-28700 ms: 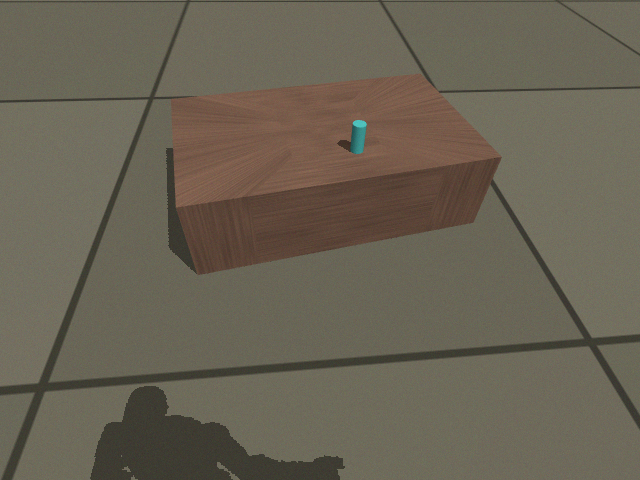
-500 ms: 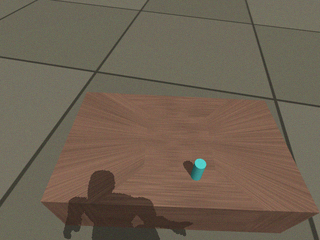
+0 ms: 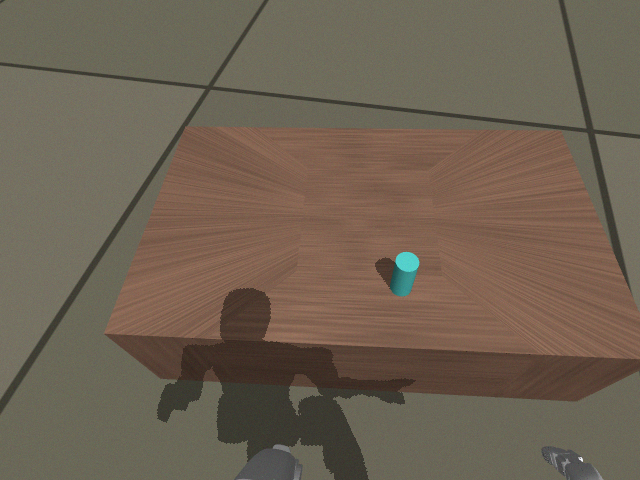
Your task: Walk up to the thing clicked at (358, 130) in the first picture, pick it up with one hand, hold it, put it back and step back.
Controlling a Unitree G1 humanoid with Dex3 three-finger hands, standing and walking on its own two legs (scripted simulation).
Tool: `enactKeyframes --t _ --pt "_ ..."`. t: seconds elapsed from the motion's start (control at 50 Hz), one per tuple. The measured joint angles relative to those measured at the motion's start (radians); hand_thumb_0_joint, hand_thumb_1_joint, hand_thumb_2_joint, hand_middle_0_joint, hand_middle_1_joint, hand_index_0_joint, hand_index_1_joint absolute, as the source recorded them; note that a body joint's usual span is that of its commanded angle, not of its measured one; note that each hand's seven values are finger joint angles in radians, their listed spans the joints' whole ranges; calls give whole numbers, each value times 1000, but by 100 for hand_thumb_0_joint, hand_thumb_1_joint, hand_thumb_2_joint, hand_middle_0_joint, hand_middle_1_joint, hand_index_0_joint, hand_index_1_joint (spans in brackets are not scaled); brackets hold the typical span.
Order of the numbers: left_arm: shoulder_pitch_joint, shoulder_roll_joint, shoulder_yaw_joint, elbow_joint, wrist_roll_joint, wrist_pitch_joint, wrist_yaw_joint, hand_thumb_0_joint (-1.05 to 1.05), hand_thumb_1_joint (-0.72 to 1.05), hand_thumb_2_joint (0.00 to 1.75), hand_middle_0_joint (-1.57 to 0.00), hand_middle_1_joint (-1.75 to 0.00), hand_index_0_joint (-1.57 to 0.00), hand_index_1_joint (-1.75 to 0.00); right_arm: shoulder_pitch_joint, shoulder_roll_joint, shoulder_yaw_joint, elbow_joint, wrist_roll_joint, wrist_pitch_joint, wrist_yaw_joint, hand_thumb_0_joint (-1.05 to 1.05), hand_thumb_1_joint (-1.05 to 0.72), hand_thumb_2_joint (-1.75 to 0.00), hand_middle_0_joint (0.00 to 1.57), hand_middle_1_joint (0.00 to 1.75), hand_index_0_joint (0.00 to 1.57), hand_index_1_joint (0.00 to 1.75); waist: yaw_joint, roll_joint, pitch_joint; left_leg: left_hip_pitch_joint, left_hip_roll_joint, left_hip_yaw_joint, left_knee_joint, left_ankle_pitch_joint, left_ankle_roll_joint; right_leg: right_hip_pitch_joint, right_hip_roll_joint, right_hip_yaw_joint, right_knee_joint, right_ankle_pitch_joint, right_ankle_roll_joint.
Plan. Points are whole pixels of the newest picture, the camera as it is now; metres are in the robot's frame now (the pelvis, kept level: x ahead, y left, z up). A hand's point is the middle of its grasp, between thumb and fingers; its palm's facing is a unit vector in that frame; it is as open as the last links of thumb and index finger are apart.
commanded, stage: step back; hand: right
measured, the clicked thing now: (403, 275) +0.58 -0.16 -0.34
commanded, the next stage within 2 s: none
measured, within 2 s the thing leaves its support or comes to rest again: neither
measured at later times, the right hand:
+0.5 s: hand out of the picture +0.04 -0.21 -0.13, palm faces -0.11 +0.90 -0.41, open 7.4 cm
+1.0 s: hand out of the picture -0.17 -0.25 -0.16, palm faces -0.04 +0.93 -0.38, open 7.4 cm
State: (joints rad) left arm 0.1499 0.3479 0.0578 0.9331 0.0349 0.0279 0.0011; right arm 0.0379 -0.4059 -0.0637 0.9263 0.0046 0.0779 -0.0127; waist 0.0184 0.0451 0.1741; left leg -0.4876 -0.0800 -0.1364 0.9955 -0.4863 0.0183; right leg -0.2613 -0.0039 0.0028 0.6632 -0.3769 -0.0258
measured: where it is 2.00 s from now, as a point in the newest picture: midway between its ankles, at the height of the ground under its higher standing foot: outside the picture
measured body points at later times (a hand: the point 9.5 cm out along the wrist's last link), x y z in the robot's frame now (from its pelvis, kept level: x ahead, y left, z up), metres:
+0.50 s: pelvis -0.10 +0.04 +0.01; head -0.04 +0.07 +0.45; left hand -0.02 +0.37 -0.12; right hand +0.04 -0.26 -0.10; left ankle -0.07 +0.14 -0.72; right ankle -0.13 -0.11 -0.63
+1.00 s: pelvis -0.24 +0.02 +0.00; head -0.18 +0.00 +0.45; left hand -0.14 +0.34 -0.09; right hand -0.17 -0.30 -0.13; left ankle -0.26 +0.16 -0.66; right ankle -0.21 -0.10 -0.72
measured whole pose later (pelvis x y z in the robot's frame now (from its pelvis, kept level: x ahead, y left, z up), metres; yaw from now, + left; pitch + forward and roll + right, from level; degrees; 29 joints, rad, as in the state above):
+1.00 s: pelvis -0.24 +0.02 +0.00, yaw +0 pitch -1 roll +2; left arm 0.19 0.36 0.07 0.79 0.04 0.02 0.02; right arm 0.21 -0.42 -0.06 0.89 0.00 0.07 -0.02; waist 0.01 0.04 0.15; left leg -0.42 -0.09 -0.12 1.05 -0.52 -0.03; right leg -0.31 -0.04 0.01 0.64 -0.30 -0.01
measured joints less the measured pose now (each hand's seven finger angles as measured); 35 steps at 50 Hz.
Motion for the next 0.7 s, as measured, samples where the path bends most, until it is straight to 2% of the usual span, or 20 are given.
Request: enactKeyframes --t 0.06,0.12,0.24,0.28,0.32,0.34,0.38,0.4,0.44,0.5,0.54,0.6,0.64,0.7 --pt "5 -13 -4 -14 3 7 2 1 91 90 -20 -30 -20 -30 31 -5 3 -15 5 -9 -1 1 -90 -90 20 30 20 30 -2 7 -1 -23 -43 -20 174 4 -13 -3 -9 -10 -48 41 1" --pt "-4 -14 -6 -51 1 -1 13 1 90 90 -21 -30 -21 -30 68 -8 13 -13 -2 -11 -4 1 -90 -90 20 30 20 30 0 3 3 11 -37 -6 168 1 -27 -15 -21 -28 -65 63 2" --pt "-24 2 -7 -125 -9 -15 27 1 90 90 -21 -30 -21 -30 86 -2 22 -9 -15 -7 0 1 -90 -90 20 30 20 30 2 -17 35 113 30 51 -82 -18 -27 -55 -51 -63 -26 73 16" --pt "-26 16 -7 -134 -13 -8 24 1 90 90 -21 -30 -21 -30 85 2 20 -17 -17 -16 8 1 -90 -90 20 30 20 30 -2 -32 37 156 50 77 -210 26 -17 -78 -64 -69 8 67 28" --pt "-30 33 -6 -133 -19 3 20 1 90 90 -21 -30 -21 -30 84 8 12 -23 -24 -28 13 1 -90 -90 21 30 20 30 -8 -55 35 193 49 103 -320 142 -7 -106 -84 -65 59 54 43" --pt "-35 42 -2 -128 -23 9 20 1 90 90 -21 -30 -21 -30 78 17 9 -25 -29 -31 16 1 -90 -90 21 30 20 30 0 -75 41 191 40 118 -311 145 -2 -121 -83 -33 87 53 32" --pt "-39 49 5 -107 -26 23 27 1 90 90 -21 -30 -21 -30 76 27 14 -34 -28 -35 25 1 -90 -90 21 30 20 30 -3 -76 35 177 52 119 -292 138 8 -161 -9 55 235 -117 13" --pt "-38 53 8 -97 -26 29 30 1 91 90 -20 -30 -20 -30 75 34 17 -37 -28 -35 26 1 -90 -90 21 30 20 30 -7 -75 26 174 60 116 -301 146 11 -181 32 87 329 -166 7" --pt "-27 61 15 -88 -31 31 33 1 91 90 -20 -30 -20 -30 72 48 24 -44 -33 -31 23 1 -90 -90 21 30 21 30 -6 -85 7 175 69 124 -342 178 13 -213 86 128 486 -177 1" --pt "-2 65 21 -86 -31 22 28 1 91 90 -20 -30 -20 -30 59 56 28 -61 -33 -32 15 1 -90 -90 21 30 21 30 0 -86 -8 172 82 141 -397 227 19 -214 108 131 592 -138 21" --pt "19 64 22 -86 -27 18 23 1 91 90 -20 -30 -20 -30 49 58 28 -77 -29 -38 10 1 -90 -90 21 30 21 30 4 -84 -9 167 90 156 -419 251 22 -187 103 127 579 -126 41" --pt "41 60 21 -83 -24 19 18 1 91 90 -20 -30 -20 -30 34 58 29 -103 -25 -47 8 1 -90 -90 21 30 21 30 6 -75 0 150 102 180 -425 278 24 -128 78 112 470 -132 59" --pt "51 56 20 -81 -23 19 14 1 91 90 -20 -30 -20 -30 26 54 30 -118 -27 -46 9 1 -90 -90 21 30 21 30 7 -67 6 130 111 196 -414 289 22 -87 56 95 365 -134 60" --pt "59 47 16 -74 -21 13 5 1 91 90 -20 -30 -20 -30 23 43 29 -129 -27 -38 13 1 -90 -90 21 30 21 30 7 -50 6 89 126 213 -381 300 10 -15 23 56 166 -98 42"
